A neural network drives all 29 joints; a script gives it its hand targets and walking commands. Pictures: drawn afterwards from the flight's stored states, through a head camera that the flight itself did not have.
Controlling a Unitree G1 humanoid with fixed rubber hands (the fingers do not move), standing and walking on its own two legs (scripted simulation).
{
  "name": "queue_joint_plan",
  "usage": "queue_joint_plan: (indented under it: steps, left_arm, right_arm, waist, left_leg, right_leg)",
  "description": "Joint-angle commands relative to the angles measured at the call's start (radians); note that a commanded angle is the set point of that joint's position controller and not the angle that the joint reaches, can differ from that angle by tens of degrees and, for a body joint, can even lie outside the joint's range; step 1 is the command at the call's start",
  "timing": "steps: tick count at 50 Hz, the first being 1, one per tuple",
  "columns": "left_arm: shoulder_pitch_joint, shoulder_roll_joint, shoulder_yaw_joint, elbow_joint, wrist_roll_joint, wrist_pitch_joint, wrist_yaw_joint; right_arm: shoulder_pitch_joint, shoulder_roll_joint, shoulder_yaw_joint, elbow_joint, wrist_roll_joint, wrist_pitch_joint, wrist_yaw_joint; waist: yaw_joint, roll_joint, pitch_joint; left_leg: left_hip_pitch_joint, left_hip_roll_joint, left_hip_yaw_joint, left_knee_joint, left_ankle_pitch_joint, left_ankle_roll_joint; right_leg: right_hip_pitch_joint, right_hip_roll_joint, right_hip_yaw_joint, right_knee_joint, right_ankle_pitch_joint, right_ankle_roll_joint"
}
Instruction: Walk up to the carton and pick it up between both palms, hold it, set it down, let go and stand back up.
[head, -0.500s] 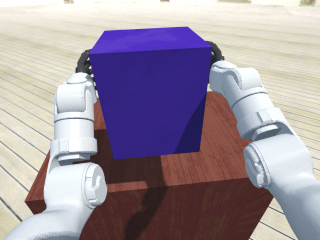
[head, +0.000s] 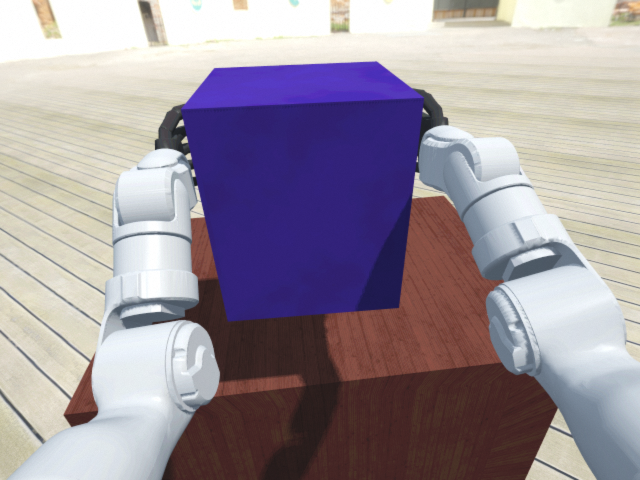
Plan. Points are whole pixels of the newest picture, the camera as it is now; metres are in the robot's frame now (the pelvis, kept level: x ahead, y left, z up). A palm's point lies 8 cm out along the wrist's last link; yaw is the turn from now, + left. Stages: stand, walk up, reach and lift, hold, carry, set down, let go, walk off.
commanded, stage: hold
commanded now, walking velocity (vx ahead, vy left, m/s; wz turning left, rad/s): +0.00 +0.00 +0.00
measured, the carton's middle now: (305, 186) +0.38 +0.01 +0.27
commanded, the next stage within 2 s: none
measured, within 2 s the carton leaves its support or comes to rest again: neither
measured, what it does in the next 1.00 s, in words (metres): stands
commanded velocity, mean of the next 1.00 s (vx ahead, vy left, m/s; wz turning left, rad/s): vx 0.00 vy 0.00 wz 0.00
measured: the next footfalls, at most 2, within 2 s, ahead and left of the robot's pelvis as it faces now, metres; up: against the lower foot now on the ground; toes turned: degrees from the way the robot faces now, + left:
none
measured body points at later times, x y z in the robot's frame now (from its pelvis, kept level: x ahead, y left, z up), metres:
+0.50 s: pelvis +0.01 +0.00 +0.00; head -0.09 +0.02 +0.44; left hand +0.39 +0.17 +0.29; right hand +0.39 -0.13 +0.31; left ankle +0.04 +0.14 -0.75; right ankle -0.02 -0.11 -0.75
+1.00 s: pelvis +0.00 +0.00 +0.00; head -0.10 +0.01 +0.44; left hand +0.38 +0.16 +0.31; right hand +0.38 -0.14 +0.31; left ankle +0.04 +0.14 -0.75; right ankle -0.02 -0.11 -0.75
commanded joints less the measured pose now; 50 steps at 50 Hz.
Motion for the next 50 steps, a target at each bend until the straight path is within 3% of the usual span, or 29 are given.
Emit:
queue_joint_plan:
  steps: [1, 5, 12, 19, 23, 26, 34, 39, 50]
  left_arm:
    - [-0.850, -0.544, -0.312, -0.069, -0.167, -0.066, -0.148]
    - [-0.848, -0.531, -0.296, -0.059, -0.166, -0.074, -0.155]
    - [-0.807, -0.554, -0.341, -0.140, -0.180, -0.062, -0.157]
    - [-0.810, -0.590, -0.408, -0.240, -0.199, -0.051, -0.144]
    - [-0.804, -0.609, -0.443, -0.324, -0.203, -0.045, -0.133]
    - [-0.774, -0.597, -0.431, -0.317, -0.187, -0.033, -0.125]
    - [-0.760, -0.611, -0.448, -0.303, -0.187, -0.023, -0.126]
    - [-0.764, -0.588, -0.410, -0.237, -0.169, -0.025, -0.133]
    - [-0.807, -0.574, -0.373, -0.182, -0.177, -0.046, -0.142]
  right_arm:
    - [-0.830, 0.652, 0.121, -0.278, 0.155, -0.036, 0.139]
    - [-0.820, 0.642, 0.114, -0.258, 0.157, -0.039, 0.135]
    - [-0.794, 0.619, 0.141, -0.349, 0.190, -0.039, 0.115]
    - [-0.761, 0.603, 0.145, -0.396, 0.195, -0.032, 0.122]
    - [-0.738, 0.610, 0.171, -0.435, 0.209, -0.027, 0.124]
    - [-0.722, 0.606, 0.181, -0.432, 0.210, -0.018, 0.129]
    - [-0.731, 0.612, 0.173, -0.444, 0.185, -0.017, 0.134]
    - [-0.733, 0.615, 0.158, -0.375, 0.166, -0.013, 0.140]
    - [-0.794, 0.645, 0.155, -0.369, 0.172, -0.030, 0.134]
  waist:
    - [0.007, -0.044, -0.201]
    - [-0.002, -0.046, -0.221]
    - [-0.023, -0.001, -0.301]
    - [-0.039, 0.051, -0.295]
    - [-0.038, 0.071, -0.340]
    - [-0.019, 0.057, -0.300]
    - [-0.021, 0.040, -0.273]
    - [-0.012, 0.017, -0.226]
    - [-0.003, -0.014, -0.272]
  left_leg:
    - [0.156, -0.081, 0.002, -0.038, 0.095, 0.015]
    - [0.162, -0.085, 0.003, -0.031, 0.113, 0.017]
    - [0.219, -0.088, -0.010, 0.001, 0.228, -0.011]
    - [0.238, -0.079, -0.020, 0.005, 0.259, -0.041]
    - [0.271, -0.076, -0.021, 0.023, 0.335, -0.053]
    - [0.262, -0.074, -0.019, 0.014, 0.322, -0.047]
    - [0.240, -0.072, -0.015, -0.002, 0.269, -0.037]
    - [0.206, -0.071, -0.007, -0.027, 0.195, -0.021]
    - [0.203, -0.080, -0.003, -0.017, 0.180, -0.003]
  right_leg:
    - [-0.137, 0.031, 0.053, -0.099, 0.134, 0.074]
    - [-0.125, 0.025, 0.056, -0.095, 0.174, 0.080]
    - [-0.066, 0.033, 0.045, -0.072, 0.310, 0.086]
    - [-0.087, 0.047, 0.034, -0.072, 0.262, 0.068]
    - [-0.053, 0.056, 0.030, -0.051, 0.324, 0.067]
    - [-0.058, 0.060, 0.030, -0.055, 0.293, 0.065]
    - [-0.068, 0.058, 0.035, -0.066, 0.247, 0.060]
    - [-0.088, 0.050, 0.041, -0.075, 0.195, 0.059]
    - [-0.085, 0.043, 0.045, -0.074, 0.224, 0.075]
